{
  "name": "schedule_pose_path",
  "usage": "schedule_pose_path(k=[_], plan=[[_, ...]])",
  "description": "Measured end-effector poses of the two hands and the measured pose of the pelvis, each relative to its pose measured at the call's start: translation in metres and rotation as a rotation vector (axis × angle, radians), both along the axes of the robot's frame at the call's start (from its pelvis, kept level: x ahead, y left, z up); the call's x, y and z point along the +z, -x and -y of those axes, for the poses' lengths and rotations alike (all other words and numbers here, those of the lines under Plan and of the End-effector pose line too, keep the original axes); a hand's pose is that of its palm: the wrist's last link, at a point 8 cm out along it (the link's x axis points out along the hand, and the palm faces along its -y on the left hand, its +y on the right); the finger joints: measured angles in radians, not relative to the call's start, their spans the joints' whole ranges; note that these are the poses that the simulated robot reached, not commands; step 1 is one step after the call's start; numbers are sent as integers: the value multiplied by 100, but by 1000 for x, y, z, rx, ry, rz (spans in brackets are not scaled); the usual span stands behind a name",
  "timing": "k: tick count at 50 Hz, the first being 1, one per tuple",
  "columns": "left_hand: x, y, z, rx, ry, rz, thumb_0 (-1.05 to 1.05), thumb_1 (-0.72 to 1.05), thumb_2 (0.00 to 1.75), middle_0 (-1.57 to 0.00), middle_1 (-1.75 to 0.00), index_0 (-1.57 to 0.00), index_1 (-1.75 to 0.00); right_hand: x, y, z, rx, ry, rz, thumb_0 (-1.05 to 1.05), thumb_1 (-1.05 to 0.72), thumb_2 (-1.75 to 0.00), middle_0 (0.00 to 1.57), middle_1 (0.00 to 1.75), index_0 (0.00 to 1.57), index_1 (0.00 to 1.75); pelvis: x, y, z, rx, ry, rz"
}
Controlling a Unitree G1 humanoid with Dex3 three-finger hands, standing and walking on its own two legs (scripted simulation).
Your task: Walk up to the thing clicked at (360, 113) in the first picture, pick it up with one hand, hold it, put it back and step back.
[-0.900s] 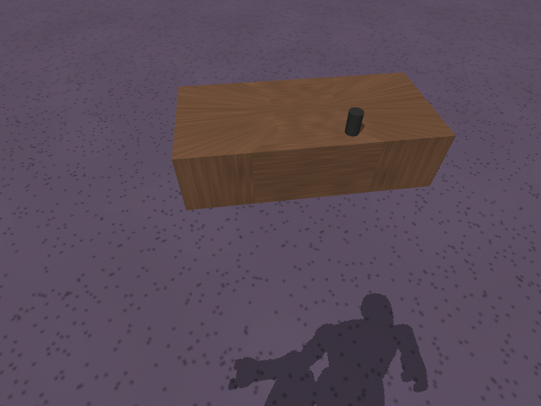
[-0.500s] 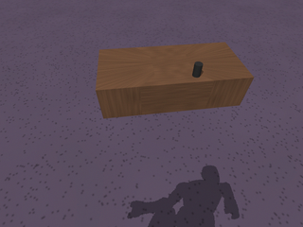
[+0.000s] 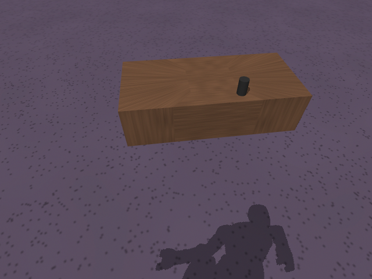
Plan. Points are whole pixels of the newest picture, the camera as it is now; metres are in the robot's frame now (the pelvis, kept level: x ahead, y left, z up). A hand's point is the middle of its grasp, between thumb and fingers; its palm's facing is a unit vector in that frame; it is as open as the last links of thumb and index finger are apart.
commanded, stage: stand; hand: right
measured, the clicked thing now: (242, 86) +1.30 -0.37 -0.40
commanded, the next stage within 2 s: walk up in 0.22 s
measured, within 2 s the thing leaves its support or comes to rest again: neither
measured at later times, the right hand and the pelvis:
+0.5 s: hand out of the picture +0.06 -0.34 -0.17, palm faces +0.00 +0.92 -0.39, open 7.3 cm; pelvis +0.04 -0.05 -0.02, yaw -1 degrees
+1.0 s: hand (309, 203) +0.35 -0.35 -0.13, palm faces -0.06 +0.91 -0.41, open 7.3 cm; pelvis +0.23 -0.08 -0.02, yaw +2 degrees
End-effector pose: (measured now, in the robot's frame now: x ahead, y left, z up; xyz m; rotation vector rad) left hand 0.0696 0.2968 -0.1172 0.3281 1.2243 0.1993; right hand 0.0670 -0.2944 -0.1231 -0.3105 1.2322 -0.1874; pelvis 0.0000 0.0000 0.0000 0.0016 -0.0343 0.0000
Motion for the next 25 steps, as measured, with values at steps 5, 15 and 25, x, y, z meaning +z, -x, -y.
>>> schedule_pose_path(k=[5,15,25], plan=[[0,0,0,-1,0,6,0,91,90,-20,-30,-20,-30,1,-1,0,2,3,7,0,-91,-90,20,30,21,30,0,1,0,0,0,2],[0,0,-6,1,17,29,0,91,90,-20,-30,-20,-30,3,4,8,4,2,34,0,-91,-90,20,30,21,30,-4,-2,3,0,-8,-9],[12,-47,8,-42,-48,54,1,91,90,-20,-30,-20,-30,-2,15,88,-40,68,-33,0,-90,-90,20,30,21,30,-18,-41,49,-17,-25,0]])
